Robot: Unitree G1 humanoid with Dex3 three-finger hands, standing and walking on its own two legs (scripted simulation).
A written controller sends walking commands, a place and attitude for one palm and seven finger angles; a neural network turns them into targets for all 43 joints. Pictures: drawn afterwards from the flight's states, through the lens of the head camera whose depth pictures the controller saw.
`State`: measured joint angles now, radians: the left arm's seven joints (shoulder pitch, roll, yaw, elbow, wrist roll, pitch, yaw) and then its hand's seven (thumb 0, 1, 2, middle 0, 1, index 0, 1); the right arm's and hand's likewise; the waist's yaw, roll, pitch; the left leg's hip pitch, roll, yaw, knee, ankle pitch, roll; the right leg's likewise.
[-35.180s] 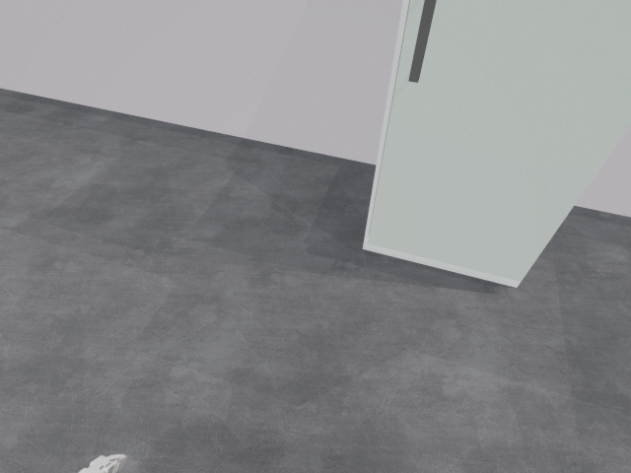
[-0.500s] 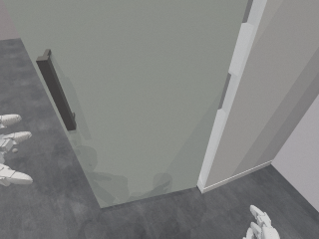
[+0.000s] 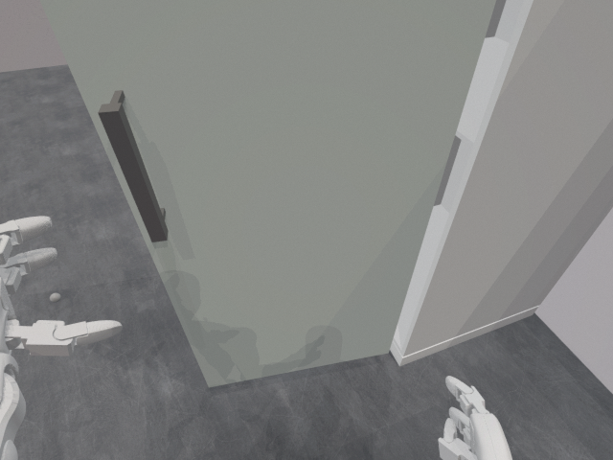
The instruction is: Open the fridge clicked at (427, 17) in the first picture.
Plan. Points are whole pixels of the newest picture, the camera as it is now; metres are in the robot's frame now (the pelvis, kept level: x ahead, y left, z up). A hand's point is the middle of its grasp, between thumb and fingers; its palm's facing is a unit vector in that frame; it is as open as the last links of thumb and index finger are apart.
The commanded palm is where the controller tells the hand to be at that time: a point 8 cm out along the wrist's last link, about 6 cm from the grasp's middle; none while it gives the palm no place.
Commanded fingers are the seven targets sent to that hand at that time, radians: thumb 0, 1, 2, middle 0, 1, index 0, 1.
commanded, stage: draw the hand back to the body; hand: left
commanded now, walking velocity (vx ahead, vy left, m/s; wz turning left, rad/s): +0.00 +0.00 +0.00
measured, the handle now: (140, 172) +0.45 +0.32 +0.15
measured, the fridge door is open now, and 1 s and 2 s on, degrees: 81 81 81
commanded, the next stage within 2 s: step back with the hand held close in 0.86 s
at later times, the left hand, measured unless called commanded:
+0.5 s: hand (112, 294) +0.23 +0.25 +0.16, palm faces +0.44 -0.81 -0.38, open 8.6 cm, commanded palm +0.18 +0.28 +0.18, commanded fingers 0.00 0.90 0.90 -0.20 -0.30 -0.20 -0.30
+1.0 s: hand (119, 288) +0.23 +0.24 +0.16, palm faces +0.44 -0.81 -0.39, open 7.5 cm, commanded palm +0.19 +0.27 +0.18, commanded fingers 0.00 0.90 0.90 -0.20 -0.30 -0.20 -0.30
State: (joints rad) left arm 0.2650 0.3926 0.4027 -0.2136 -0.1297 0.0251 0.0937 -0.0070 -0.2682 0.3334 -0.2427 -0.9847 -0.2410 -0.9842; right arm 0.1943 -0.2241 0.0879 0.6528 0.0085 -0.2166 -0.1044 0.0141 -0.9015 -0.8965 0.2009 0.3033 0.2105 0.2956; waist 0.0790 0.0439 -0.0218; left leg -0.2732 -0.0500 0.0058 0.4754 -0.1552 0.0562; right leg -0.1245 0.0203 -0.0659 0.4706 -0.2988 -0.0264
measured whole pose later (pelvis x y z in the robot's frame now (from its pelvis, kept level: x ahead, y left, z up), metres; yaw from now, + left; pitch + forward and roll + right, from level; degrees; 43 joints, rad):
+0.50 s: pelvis +0.03 -0.02 +0.01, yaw -1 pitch -3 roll +0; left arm 0.45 0.36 0.35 -0.35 -0.10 -0.06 0.10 0.01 0.62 0.76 -0.22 -0.46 -0.22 -0.46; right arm 0.19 -0.24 0.02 0.65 0.00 -0.12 -0.09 0.02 -0.91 -0.90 0.20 0.30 0.21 0.29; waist 0.08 0.04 -0.02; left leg -0.18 -0.03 0.02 0.41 -0.18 0.03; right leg -0.03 0.04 -0.04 0.38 -0.30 -0.05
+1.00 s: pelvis +0.04 -0.03 +0.01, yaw -1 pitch -3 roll +1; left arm 0.45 0.37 0.35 -0.37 -0.10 -0.02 0.09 0.02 0.89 0.89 -0.21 -0.31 -0.21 -0.30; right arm 0.18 -0.23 0.03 0.64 0.00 -0.06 -0.09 0.01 -0.90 -0.90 0.20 0.30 0.21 0.30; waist 0.08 0.04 -0.02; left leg -0.16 -0.03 0.01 0.41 -0.19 0.02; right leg -0.01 0.04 -0.05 0.37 -0.31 -0.06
